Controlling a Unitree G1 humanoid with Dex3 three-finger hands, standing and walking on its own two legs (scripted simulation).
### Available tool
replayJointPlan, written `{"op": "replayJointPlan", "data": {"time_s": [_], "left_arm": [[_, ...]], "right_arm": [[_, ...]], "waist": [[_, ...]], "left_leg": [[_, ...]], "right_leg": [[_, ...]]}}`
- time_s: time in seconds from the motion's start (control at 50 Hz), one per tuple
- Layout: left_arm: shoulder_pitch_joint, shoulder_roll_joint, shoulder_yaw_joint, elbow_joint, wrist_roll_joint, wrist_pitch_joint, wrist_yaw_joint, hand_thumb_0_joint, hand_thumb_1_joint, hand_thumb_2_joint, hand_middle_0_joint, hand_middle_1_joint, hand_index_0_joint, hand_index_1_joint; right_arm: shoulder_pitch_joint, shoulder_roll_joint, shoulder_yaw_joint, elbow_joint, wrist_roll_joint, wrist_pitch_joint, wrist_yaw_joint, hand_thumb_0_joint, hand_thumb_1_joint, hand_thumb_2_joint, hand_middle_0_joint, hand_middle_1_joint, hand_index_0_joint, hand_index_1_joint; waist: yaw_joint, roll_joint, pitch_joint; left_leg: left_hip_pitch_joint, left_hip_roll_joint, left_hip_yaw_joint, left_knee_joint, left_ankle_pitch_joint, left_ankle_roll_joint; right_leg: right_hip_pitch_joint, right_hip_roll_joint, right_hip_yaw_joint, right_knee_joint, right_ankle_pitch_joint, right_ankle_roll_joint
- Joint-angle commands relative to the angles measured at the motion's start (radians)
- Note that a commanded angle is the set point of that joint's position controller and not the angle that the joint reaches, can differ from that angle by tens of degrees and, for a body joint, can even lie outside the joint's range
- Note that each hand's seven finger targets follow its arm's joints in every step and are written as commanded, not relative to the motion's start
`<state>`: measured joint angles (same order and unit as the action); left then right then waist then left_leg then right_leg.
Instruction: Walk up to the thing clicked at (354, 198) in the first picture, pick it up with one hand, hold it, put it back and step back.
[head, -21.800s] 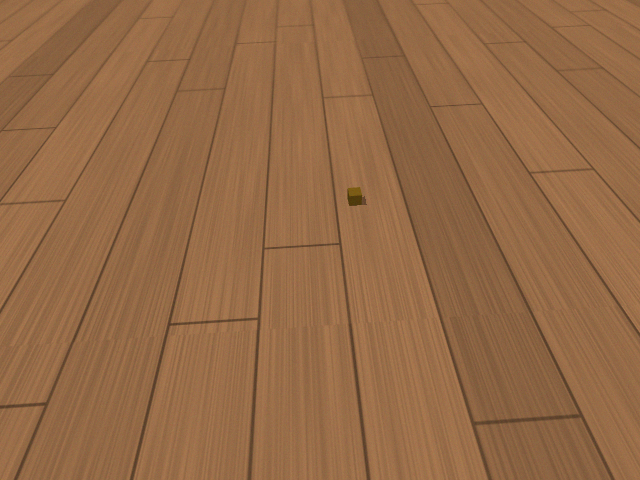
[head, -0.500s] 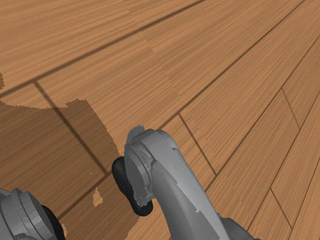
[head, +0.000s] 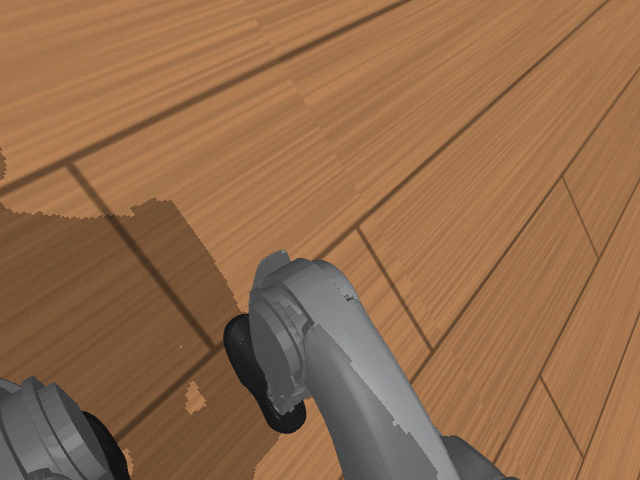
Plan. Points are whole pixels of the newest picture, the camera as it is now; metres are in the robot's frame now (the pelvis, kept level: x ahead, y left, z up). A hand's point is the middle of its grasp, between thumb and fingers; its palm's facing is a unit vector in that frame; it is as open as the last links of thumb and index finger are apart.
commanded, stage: close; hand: left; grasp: from above
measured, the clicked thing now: out of the picture +0.48 +0.39 -0.29
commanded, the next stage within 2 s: settle in 1.84 s
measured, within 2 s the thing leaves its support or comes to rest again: neither
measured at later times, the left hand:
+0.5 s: hand out of the picture +0.47 +0.37 -0.25, palm faces -0.39 -0.21 -0.90, open 8.9 cm
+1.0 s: hand out of the picture +0.48 +0.37 -0.25, palm faces -0.39 -0.21 -0.90, open 9.4 cm
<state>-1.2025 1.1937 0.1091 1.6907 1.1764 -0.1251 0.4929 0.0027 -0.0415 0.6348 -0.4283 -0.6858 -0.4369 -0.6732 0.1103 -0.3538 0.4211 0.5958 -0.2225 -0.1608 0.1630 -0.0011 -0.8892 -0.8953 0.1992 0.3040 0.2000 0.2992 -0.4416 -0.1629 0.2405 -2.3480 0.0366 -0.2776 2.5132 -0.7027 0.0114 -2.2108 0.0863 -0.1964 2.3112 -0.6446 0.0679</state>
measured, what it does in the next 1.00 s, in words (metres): stands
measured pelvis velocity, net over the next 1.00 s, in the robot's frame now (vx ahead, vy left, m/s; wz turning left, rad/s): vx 0.00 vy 0.00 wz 0.00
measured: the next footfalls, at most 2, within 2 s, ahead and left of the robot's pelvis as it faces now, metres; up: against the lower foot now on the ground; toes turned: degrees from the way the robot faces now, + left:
none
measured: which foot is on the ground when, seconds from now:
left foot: down 0.00-1.00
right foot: down 0.00-1.00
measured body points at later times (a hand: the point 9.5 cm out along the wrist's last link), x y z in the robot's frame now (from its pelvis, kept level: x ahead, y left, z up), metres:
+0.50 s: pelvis +0.00 +0.00 +0.00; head +0.30 +0.13 +0.30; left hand +0.49 +0.38 -0.20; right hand +0.04 -0.24 -0.05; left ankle +0.06 +0.13 -0.28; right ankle +0.12 -0.12 -0.28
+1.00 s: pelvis +0.00 +0.00 +0.00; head +0.30 +0.13 +0.30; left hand +0.49 +0.38 -0.20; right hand +0.04 -0.24 -0.05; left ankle +0.06 +0.13 -0.28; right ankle +0.12 -0.12 -0.28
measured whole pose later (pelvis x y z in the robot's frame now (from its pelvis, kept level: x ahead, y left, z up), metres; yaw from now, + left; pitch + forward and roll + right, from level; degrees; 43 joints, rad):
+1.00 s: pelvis +0.00 +0.00 +0.00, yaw +0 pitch +28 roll -16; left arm -1.20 1.19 0.11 1.68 1.18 -0.13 0.49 0.00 0.21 0.40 -0.64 -0.47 -0.66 -0.45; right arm 0.11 -0.35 0.42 0.59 -0.22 -0.16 0.16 0.00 -0.89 -0.89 0.20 0.30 0.20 0.30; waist -0.44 -0.17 0.25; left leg -2.35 0.04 -0.28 2.51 -0.70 0.01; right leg -2.21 0.08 -0.20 2.31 -0.65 0.07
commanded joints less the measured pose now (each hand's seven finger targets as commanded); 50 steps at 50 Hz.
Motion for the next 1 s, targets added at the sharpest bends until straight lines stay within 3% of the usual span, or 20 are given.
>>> {"op": "replayJointPlan", "data": {"time_s": [0.0, 0.04, 0.1, 0.12, 0.14, 0.22, 0.34, 0.44, 0.52, 0.54, 0.56, 0.6, 0.68, 0.78, 0.98], "left_arm": [[-0.208, 0.243, -0.008, -0.109, -0.001, 0.001, 0.037, 0.0, 0.057, 0.557, -0.501, -0.606, -0.513, -0.593], [-0.222, 0.252, -0.005, -0.137, -0.008, -0.001, 0.033, 0.0, 0.074, 0.547, -0.51, -0.602, -0.523, -0.587], [-0.218, 0.257, 0.012, -0.124, -0.002, -0.007, 0.038, 0.0, 0.128, 0.501, -0.548, -0.576, -0.566, -0.556], [-0.216, 0.246, 0.006, -0.14, -0.005, -0.007, 0.035, 0.0, 0.141, 0.513, -0.571, -0.554, -0.582, -0.541], [-0.205, 0.241, 0.008, -0.105, -0.002, -0.008, 0.037, 0.0, 0.149, 0.495, -0.571, -0.552, -0.585, -0.535], [-0.21, 0.253, 0.001, -0.109, -0.004, -0.011, 0.035, 0.0, 0.196, 0.455, -0.61, -0.511, -0.625, -0.494], [-0.22, 0.246, 0.001, -0.15, -0.012, -0.011, 0.025, 0.0, 0.291, 0.417, -0.673, -0.487, -0.694, -0.464], [-0.207, 0.275, 0.012, -0.143, 0.005, -0.014, 0.03, 0.0, 0.355, 0.419, -0.734, -0.458, -0.751, -0.44], [-0.22, 0.275, 0.017, -0.165, 0.004, -0.018, 0.036, 0.0, 0.407, 0.402, -0.773, -0.436, -0.79, -0.417], [-0.204, 0.258, 0.008, -0.129, 0.004, -0.014, 0.035, 0.0, 0.327, 0.377, -0.77, -0.468, -0.79, -0.448], [-0.21, 0.261, 0.007, -0.133, 0.006, -0.014, 0.039, 0.0, 0.284, 0.35, -0.7, -0.405, -0.717, -0.387], [-0.219, 0.253, 0.013, -0.145, 0.008, -0.01, 0.041, 0.0, 0.237, 0.379, -0.64, -0.469, -0.664, -0.443], [-0.208, 0.206, -0.017, -0.1, 0.0, -0.001, 0.038, 0.0, 0.201, 0.411, -0.641, -0.458, -0.653, -0.445], [-0.215, 0.252, 0.001, -0.115, -0.001, -0.006, 0.037, 0.0, 0.215, 0.403, -0.63, -0.481, -0.65, -0.459], [-0.231, 0.254, 0.007, -0.151, -0.004, -0.005, 0.044, 0.0, 0.195, 0.417, -0.622, -0.475, -0.637, -0.458]], "right_arm": [[0.206, -0.341, -0.095, 0.033, 0.0, 0.011, -0.011, 0.0, -0.876, -0.894, 0.2, 0.3, 0.2, 0.3], [0.21, -0.359, -0.106, 0.036, 0.001, 0.007, -0.01, 0.0, -0.877, -0.894, 0.2, 0.3, 0.2, 0.3], [0.201, -0.341, -0.09, 0.031, 0.0, 0.011, -0.01, 0.0, -0.875, -0.894, 0.2, 0.3, 0.2, 0.3], [0.216, -0.36, -0.107, 0.035, -0.002, 0.008, -0.011, 0.0, -0.875, -0.894, 0.2, 0.3, 0.2, 0.3], [0.205, -0.341, -0.092, 0.026, -0.001, 0.011, -0.01, 0.0, -0.875, -0.894, 0.2, 0.3, 0.2, 0.3], [0.208, -0.347, -0.099, 0.024, -0.004, 0.01, -0.013, 0.0, -0.875, -0.894, 0.2, 0.3, 0.2, 0.3], [0.218, -0.345, -0.097, 0.034, -0.001, 0.008, -0.013, 0.0, -0.875, -0.894, 0.2, 0.3, 0.2, 0.3], [0.208, -0.349, -0.101, 0.03, -0.001, 0.01, -0.019, 0.0, -0.876, -0.894, 0.2, 0.3, 0.199, 0.3], [0.21, -0.356, -0.107, 0.033, -0.001, 0.011, -0.019, 0.0, -0.875, -0.893, 0.2, 0.299, 0.199, 0.299], [0.206, -0.348, -0.106, 0.028, 0.002, 0.01, -0.02, 0.0, -0.906, -0.901, 0.2, 0.3, 0.2, 0.3], [0.206, -0.354, -0.111, 0.025, -0.002, 0.014, -0.021, 0.0, -0.877, -0.894, 0.2, 0.3, 0.2, 0.3], [0.214, -0.35, -0.111, 0.037, 0.0, 0.009, -0.017, 0.0, -0.875, -0.893, 0.2, 0.3, 0.2, 0.3], [0.211, -0.35, -0.111, 0.03, 0.001, 0.005, -0.013, 0.0, -0.879, -0.895, 0.2, 0.3, 0.2, 0.3], [0.202, -0.347, -0.094, 0.032, 0.002, 0.002, -0.014, 0.0, -0.877, -0.894, 0.2, 0.3, 0.2, 0.3], [0.22, -0.353, -0.108, 0.04, -0.001, 0.002, -0.01, 0.0, -0.878, -0.894, 0.2, 0.3, 0.2, 0.3]], "waist": [[-0.062, 0.628, -0.652], [-0.062, 0.643, -0.638], [-0.057, 0.613, -0.64], [-0.067, 0.642, -0.633], [-0.062, 0.604, -0.627], [-0.064, 0.603, -0.646], [-0.069, 0.616, -0.659], [-0.051, 0.618, -0.656], [-0.054, 0.631, -0.668], [-0.056, 0.61, -0.649], [-0.056, 0.603, -0.652], [-0.054, 0.634, -0.648], [-0.075, 0.599, -0.613], [-0.063, 0.607, -0.624], [-0.064, 0.639, -0.671]], "left_leg": [[0.546, 0.061, 0.064, -0.256, 0.277, -0.013], [0.54, 0.058, 0.071, -0.248, 0.284, -0.011], [0.512, 0.06, 0.068, -0.244, 0.255, -0.013], [0.536, 0.059, 0.072, -0.248, 0.275, -0.014], [0.512, 0.059, 0.065, -0.249, 0.252, -0.013], [0.498, 0.056, 0.076, -0.254, 0.228, -0.007], [0.521, 0.058, 0.074, -0.242, 0.262, -0.008], [0.521, 0.057, 0.079, -0.244, 0.249, -0.01], [0.538, 0.058, 0.074, -0.251, 0.257, -0.012], [0.518, 0.054, 0.078, -0.248, 0.24, -0.009], [0.511, 0.056, 0.078, -0.255, 0.223, -0.007], [0.547, 0.06, 0.066, -0.254, 0.259, -0.015], [0.527, 0.057, 0.066, -0.253, 0.244, -0.013], [0.51, 0.058, 0.065, -0.253, 0.235, -0.013], [0.544, 0.06, 0.071, -0.246, 0.285, -0.014]], "right_leg": [[0.367, 0.022, -0.103, -0.18, 0.282, -0.08], [0.361, 0.019, -0.094, -0.18, 0.284, -0.082], [0.349, 0.017, -0.101, -0.183, 0.262, -0.086], [0.356, 0.015, -0.098, -0.187, 0.276, -0.082], [0.353, 0.016, -0.103, -0.184, 0.261, -0.085], [0.39, 0.02, -0.097, -0.19, 0.255, -0.08], [0.385, 0.016, -0.094, -0.188, 0.281, -0.077], [0.377, 0.021, -0.096, -0.19, 0.262, -0.083], [0.375, 0.018, -0.098, -0.188, 0.268, -0.081], [0.373, 0.019, -0.094, -0.189, 0.26, -0.083], [0.385, 0.023, -0.096, -0.195, 0.251, -0.081], [0.34, 0.016, -0.102, -0.18, 0.266, -0.083], [0.327, 0.017, -0.101, -0.184, 0.258, -0.081], [0.342, 0.012, -0.101, -0.182, 0.254, -0.083], [0.377, 0.018, -0.097, -0.182, 0.289, -0.082]]}}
